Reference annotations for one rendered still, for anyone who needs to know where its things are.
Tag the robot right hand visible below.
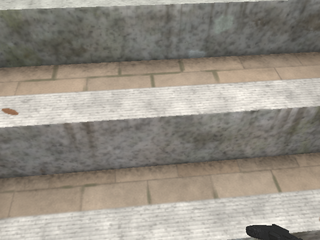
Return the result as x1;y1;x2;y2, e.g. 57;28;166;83
246;224;303;240

